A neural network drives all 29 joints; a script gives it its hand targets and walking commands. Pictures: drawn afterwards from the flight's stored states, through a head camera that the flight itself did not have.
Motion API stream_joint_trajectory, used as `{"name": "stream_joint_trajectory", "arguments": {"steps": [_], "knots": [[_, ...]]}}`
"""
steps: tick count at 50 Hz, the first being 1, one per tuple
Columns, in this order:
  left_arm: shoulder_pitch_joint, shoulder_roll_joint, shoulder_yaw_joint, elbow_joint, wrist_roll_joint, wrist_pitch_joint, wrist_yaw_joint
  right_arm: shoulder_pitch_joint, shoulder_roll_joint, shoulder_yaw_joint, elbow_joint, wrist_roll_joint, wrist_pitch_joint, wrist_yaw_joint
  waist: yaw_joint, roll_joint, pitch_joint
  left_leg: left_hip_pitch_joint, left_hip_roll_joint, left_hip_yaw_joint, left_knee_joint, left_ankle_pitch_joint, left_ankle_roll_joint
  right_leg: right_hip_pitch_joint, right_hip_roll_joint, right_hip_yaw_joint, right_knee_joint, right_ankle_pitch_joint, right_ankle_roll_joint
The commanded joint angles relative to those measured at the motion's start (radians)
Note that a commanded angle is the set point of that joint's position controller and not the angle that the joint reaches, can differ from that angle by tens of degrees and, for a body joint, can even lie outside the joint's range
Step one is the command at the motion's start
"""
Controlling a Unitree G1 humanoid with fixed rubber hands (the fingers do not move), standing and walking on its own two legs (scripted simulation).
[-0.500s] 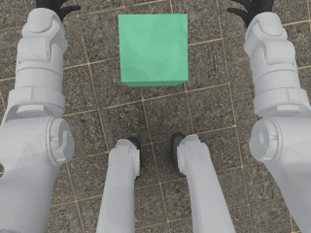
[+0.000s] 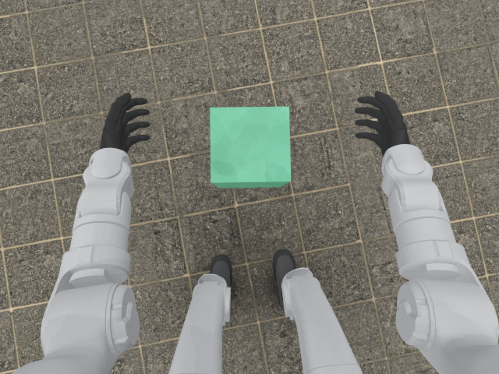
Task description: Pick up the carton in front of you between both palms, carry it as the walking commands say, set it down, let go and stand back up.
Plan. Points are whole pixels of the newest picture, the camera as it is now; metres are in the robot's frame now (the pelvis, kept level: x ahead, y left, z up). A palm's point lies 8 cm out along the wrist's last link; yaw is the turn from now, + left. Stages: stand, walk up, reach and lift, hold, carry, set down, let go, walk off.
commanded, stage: let go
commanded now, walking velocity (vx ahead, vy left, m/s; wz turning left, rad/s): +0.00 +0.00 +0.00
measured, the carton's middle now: (249, 152) +0.50 -0.01 -0.57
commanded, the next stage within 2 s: stand in 1.08 s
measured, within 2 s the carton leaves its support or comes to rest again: neither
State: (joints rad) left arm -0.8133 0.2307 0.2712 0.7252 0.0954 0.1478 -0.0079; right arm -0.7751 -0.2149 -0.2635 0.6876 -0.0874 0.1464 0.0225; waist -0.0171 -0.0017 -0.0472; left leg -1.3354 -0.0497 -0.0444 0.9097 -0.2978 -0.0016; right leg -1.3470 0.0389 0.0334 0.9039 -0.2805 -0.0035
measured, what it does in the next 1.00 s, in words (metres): rises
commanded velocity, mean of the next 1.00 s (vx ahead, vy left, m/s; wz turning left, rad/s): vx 0.00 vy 0.00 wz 0.00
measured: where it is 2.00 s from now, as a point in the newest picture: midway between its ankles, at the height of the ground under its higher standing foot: (253, 294)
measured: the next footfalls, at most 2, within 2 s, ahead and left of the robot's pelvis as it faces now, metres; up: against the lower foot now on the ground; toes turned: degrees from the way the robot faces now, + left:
none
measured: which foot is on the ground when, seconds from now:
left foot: down 0.00-1.00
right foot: down 0.00-1.00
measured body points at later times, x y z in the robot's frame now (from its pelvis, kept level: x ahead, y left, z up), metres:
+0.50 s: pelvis +0.05 +0.00 +0.07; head +0.16 +0.00 +0.51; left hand +0.28 +0.23 -0.02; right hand +0.26 -0.23 -0.02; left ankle +0.04 +0.11 -0.66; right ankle +0.04 -0.11 -0.66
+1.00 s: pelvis +0.06 +0.00 +0.08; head +0.07 +0.00 +0.53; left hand +0.23 +0.24 +0.01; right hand +0.23 -0.23 +0.01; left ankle +0.04 +0.11 -0.66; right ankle +0.04 -0.11 -0.66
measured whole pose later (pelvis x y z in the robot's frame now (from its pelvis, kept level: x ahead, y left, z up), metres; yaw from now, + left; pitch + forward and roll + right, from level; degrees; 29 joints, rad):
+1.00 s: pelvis +0.06 +0.00 +0.08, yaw -1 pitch -6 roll +0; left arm 0.21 0.21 0.04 0.42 0.01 0.15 -0.07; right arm 0.22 -0.21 -0.05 0.41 -0.02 0.15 0.08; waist 0.00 0.01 0.12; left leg -0.06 -0.04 -0.05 0.45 -0.29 0.02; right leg -0.08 0.03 0.05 0.45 -0.27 -0.01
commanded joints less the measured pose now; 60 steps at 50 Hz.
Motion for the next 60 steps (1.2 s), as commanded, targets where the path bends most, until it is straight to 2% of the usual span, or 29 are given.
{"name": "stream_joint_trajectory", "arguments": {"steps": [1, 11, 19, 27, 34, 40, 52, 53, 54, 55, 56, 58, 60], "knots": [[-0.051, 0.103, -0.011, -0.172, -0.017, -0.047, -0.007, -0.027, -0.098, 0.014, -0.153, 0.018, -0.044, 0.011, 0.000, 0.012, -0.929, 0.576, -0.003, 0.019, -0.070, 0.449, -0.016, 0.655, 0.002, -0.011, -0.056, 0.474, 0.027], [0.402, 0.059, -0.068, -0.166, -0.050, -0.129, -0.027, 0.402, -0.053, 0.078, -0.156, 0.053, -0.126, 0.024, 0.004, -0.004, -0.679, 0.663, 0.009, 0.008, -0.209, 0.400, -0.013, 0.869, -0.021, 0.030, -0.184, 0.512, 0.023], [0.686, 0.058, -0.121, -0.250, -0.074, -0.170, -0.034, 0.687, -0.056, 0.138, -0.241, 0.081, -0.165, 0.027, 0.003, 0.000, -0.441, 0.885, 0.017, 0.005, -0.337, 0.322, -0.012, 0.995, -0.018, 0.015, -0.318, 0.382, 0.025], [0.930, 0.057, -0.175, -0.342, -0.089, -0.165, -0.040, 0.912, -0.073, 0.182, -0.324, 0.096, -0.161, 0.036, 0.013, 0.015, -0.179, 1.116, 0.023, 0.010, -0.481, 0.283, -0.016, 1.149, -0.007, -0.007, -0.461, 0.278, 0.020], [0.990, 0.064, -0.205, -0.382, -0.095, -0.102, -0.053, 0.961, -0.090, 0.194, -0.348, 0.091, -0.098, 0.051, 0.015, 0.017, 0.031, 1.168, 0.026, 0.021, -0.553, 0.177, -0.013, 1.219, -0.002, -0.021, -0.526, 0.166, 0.017], [0.980, 0.069, -0.204, -0.393, -0.089, -0.041, -0.064, 0.950, -0.093, 0.189, -0.356, 0.077, -0.035, 0.058, 0.015, 0.009, 0.125, 1.175, 0.032, 0.024, -0.563, 0.114, -0.005, 1.254, -0.003, -0.025, -0.526, 0.112, 0.016], [0.991, 0.069, -0.198, -0.402, -0.078, -0.014, -0.063, 0.956, -0.091, 0.188, -0.374, 0.070, -0.010, 0.052, 0.017, 0.007, 0.096, 1.232, 0.023, 0.023, -0.529, 0.240, -0.013, 1.300, 0.000, -0.018, -0.510, 0.232, 0.017], [1.046, 0.069, -0.195, -0.342, -0.096, -0.045, -0.042, 0.928, -0.112, 0.184, -0.424, 0.053, 0.046, 0.022, 0.022, -0.023, 0.038, 1.278, 0.020, 0.020, -0.496, 0.298, -0.004, 1.286, 0.024, -0.021, -0.481, 0.227, 0.029], [1.036, 0.067, -0.202, -0.363, -0.093, -0.053, -0.033, 0.950, -0.111, 0.198, -0.412, 0.060, 0.059, 0.011, 0.024, 0.000, 0.053, 1.268, 0.017, 0.018, -0.491, 0.307, -0.006, 1.272, 0.022, -0.023, -0.476, 0.227, 0.025], [0.980, 0.206, -0.174, -0.245, -0.055, -0.080, 0.006, 0.914, -0.207, 0.173, -0.252, 0.062, -0.020, -0.030, 0.028, 0.007, 0.082, 1.098, 0.071, -0.008, -0.465, 0.181, -0.023, 1.168, -0.062, 0.017, -0.482, 0.174, 0.032], [0.995, 0.218, -0.171, -0.238, -0.049, -0.095, 0.020, 0.945, -0.207, 0.168, -0.236, 0.056, -0.055, -0.041, 0.017, -0.001, 0.066, 1.127, 0.071, -0.020, -0.465, 0.119, -0.020, 1.153, -0.081, 0.051, -0.491, 0.136, 0.022], [0.977, 0.198, -0.181, -0.211, -0.049, -0.113, 0.020, 0.941, -0.195, 0.180, -0.195, 0.045, -0.094, -0.040, 0.011, 0.011, 0.061, 1.131, 0.083, -0.045, -0.480, 0.034, -0.008, 1.102, -0.082, 0.073, -0.501, 0.032, 0.008], [0.966, 0.188, -0.188, -0.183, -0.052, -0.126, 0.018, 0.920, -0.201, 0.181, -0.161, 0.046, -0.116, -0.034, 0.016, 0.023, 0.034, 1.126, 0.092, -0.059, -0.481, 0.070, -0.001, 1.125, -0.077, 0.069, -0.487, 0.074, 0.004]]}}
